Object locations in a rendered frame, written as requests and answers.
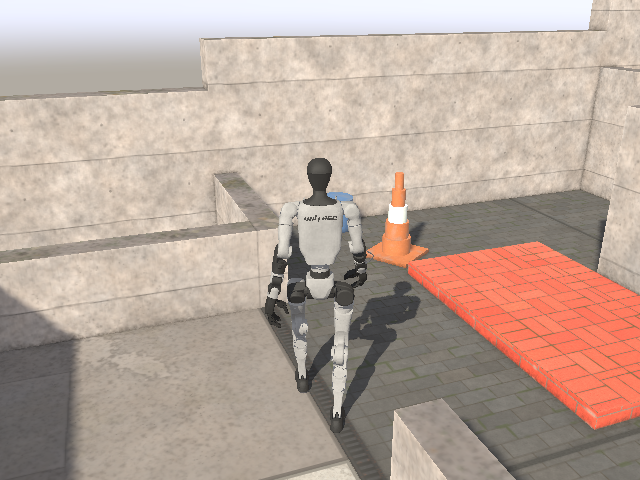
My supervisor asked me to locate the humanoid robot torso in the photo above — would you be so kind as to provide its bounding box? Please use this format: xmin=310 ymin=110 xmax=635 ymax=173
xmin=296 ymin=196 xmax=343 ymax=300

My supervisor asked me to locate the right robot forearm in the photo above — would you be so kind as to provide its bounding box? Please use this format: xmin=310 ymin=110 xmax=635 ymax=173
xmin=352 ymin=239 xmax=367 ymax=274

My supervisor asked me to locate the robot right upper arm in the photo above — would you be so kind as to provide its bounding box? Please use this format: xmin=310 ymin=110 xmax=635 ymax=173
xmin=340 ymin=201 xmax=364 ymax=254

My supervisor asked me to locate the left robot forearm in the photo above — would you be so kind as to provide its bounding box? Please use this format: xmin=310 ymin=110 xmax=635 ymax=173
xmin=267 ymin=244 xmax=287 ymax=299

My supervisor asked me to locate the left robot thigh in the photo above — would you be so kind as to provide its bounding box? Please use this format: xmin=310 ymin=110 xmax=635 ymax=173
xmin=287 ymin=278 xmax=308 ymax=336

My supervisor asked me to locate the robot left upper arm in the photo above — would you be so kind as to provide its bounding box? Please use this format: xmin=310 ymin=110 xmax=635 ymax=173
xmin=277 ymin=201 xmax=299 ymax=259

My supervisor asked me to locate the left robot hand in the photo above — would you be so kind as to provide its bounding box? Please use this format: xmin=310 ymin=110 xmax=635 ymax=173
xmin=265 ymin=296 xmax=289 ymax=328

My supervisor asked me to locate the right robot hand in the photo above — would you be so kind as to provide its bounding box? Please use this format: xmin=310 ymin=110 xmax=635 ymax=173
xmin=344 ymin=268 xmax=367 ymax=288

